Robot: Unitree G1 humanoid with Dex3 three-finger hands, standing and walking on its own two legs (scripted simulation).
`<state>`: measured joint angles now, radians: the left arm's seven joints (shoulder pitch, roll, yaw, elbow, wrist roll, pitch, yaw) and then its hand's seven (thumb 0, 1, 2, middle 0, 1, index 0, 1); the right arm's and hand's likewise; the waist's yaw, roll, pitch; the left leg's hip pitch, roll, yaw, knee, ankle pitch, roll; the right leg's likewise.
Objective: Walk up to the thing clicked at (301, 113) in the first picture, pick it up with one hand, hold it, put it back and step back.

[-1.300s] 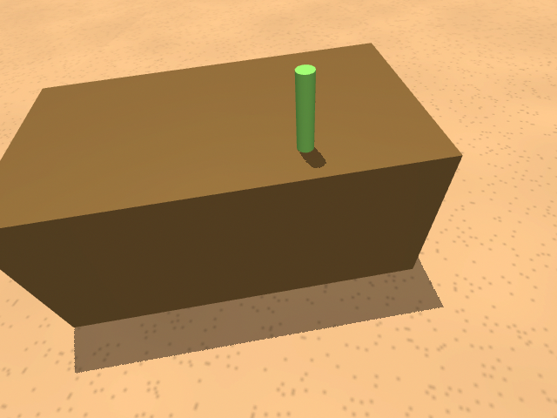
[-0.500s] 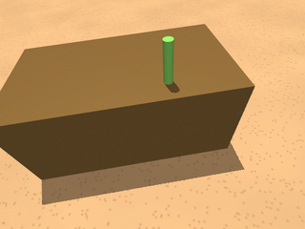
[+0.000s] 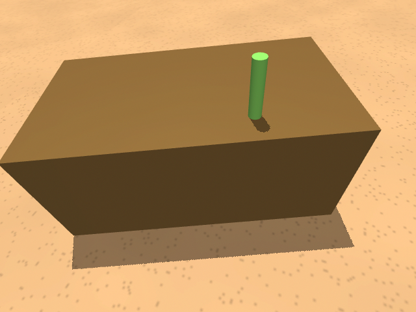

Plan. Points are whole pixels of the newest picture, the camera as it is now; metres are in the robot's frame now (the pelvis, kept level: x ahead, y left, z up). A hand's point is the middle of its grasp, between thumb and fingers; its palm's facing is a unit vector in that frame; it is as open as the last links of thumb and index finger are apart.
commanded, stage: walk up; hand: right
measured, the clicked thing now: (257, 88) +0.84 -0.10 -0.06
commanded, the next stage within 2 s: none
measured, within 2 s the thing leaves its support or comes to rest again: neither
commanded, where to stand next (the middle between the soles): +0.38 +0.06 m, yaw +6 degrees
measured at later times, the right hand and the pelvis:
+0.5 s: hand (335, 290) +0.21 -0.21 -0.15, palm faces -0.09 +0.94 -0.34, open 7.4 cm; pelvis +0.16 +0.05 -0.01, yaw +5 degrees
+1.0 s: hand (294, 191) +0.47 -0.18 -0.15, palm faces -0.19 +0.89 -0.41, open 7.4 cm; pelvis +0.31 +0.06 -0.03, yaw +8 degrees
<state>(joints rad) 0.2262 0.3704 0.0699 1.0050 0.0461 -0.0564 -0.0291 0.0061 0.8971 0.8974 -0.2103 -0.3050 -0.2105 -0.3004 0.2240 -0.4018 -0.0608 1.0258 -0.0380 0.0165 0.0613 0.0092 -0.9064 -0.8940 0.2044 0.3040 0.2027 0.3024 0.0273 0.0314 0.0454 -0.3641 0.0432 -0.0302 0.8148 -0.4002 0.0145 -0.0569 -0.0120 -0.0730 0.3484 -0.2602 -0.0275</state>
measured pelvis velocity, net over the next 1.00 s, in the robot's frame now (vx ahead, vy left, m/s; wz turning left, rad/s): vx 0.31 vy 0.06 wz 0.14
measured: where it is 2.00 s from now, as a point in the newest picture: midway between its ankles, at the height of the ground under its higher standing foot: (220, 290)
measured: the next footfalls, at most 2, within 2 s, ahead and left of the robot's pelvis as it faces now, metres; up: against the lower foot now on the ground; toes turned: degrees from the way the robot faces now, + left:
left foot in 0.14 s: +0.16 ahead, +0.18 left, +0.00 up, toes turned +6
right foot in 0.54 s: +0.38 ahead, -0.08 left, +0.00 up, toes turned +6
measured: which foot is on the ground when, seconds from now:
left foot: up 0.00-0.12, down 0.14-0.56, up 0.58-0.90, down 0.92-1.00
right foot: down 0.00-0.16, up 0.18-0.52, down 0.54-1.00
